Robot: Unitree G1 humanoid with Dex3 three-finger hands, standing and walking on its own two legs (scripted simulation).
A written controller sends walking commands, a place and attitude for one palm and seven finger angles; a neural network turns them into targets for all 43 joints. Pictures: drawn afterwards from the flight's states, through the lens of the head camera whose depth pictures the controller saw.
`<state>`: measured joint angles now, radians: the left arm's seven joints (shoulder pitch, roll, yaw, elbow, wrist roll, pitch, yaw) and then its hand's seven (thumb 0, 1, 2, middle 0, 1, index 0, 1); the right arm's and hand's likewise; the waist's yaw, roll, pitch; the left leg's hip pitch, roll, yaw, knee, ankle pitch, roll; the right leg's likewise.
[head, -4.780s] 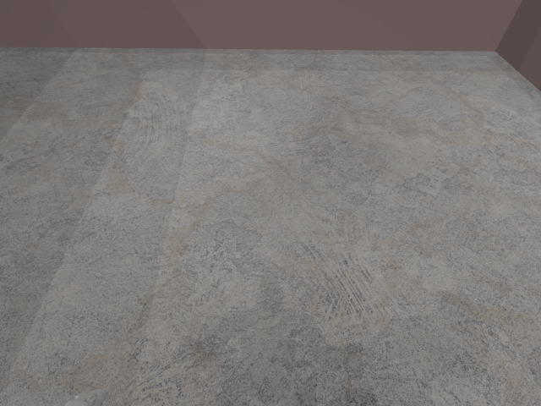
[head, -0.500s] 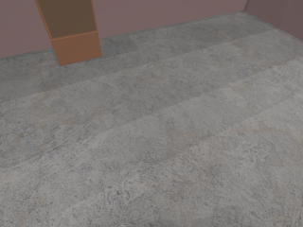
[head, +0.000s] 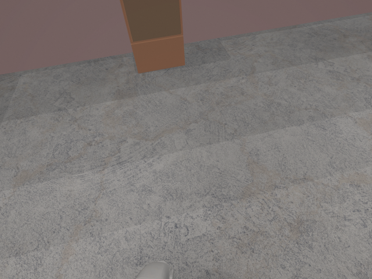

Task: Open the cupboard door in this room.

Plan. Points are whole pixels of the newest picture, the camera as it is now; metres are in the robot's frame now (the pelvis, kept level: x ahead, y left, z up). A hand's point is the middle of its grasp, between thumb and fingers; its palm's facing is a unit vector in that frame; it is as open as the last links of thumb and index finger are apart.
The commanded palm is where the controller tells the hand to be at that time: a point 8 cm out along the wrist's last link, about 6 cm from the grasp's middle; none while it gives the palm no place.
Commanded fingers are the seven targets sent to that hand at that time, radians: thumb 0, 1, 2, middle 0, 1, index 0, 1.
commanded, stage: stand and wait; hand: left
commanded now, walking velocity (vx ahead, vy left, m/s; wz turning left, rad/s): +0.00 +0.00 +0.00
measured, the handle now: out of the picture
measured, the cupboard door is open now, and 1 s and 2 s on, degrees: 0 0 0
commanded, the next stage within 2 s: turn or walk to find it in 0.24 s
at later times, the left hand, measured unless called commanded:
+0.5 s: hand out of the picture +0.01 +0.22 -0.17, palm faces +0.14 -0.96 -0.24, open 7.4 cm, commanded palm none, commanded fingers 0.00 0.90 0.90 -0.20 -0.30 -0.20 -0.30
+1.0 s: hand out of the picture -0.04 +0.21 -0.18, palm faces +0.19 -0.96 -0.19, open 7.4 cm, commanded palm none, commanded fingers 0.00 0.90 0.90 -0.20 -0.30 -0.20 -0.30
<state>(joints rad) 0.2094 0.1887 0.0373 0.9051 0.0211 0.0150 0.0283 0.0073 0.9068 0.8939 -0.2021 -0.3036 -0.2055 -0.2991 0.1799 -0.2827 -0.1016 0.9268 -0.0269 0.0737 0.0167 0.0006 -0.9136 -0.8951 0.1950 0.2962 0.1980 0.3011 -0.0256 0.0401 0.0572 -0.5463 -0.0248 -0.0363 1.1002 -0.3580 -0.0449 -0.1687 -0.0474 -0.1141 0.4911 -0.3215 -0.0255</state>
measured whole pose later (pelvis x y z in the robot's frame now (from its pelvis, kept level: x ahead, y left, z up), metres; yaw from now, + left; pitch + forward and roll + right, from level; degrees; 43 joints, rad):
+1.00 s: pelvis -0.02 +0.03 +0.00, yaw +9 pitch -2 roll +0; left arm 0.26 0.20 0.01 1.10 0.01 0.03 0.02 0.01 0.91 0.89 -0.20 -0.30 -0.20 -0.30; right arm 0.20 -0.15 -0.02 1.09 -0.01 0.01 -0.02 0.00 -0.92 -0.89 0.20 0.30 0.20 0.30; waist 0.02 -0.05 0.05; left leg -0.20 0.01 0.07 0.48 -0.26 0.01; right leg -0.20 -0.09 -0.09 0.50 -0.25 0.04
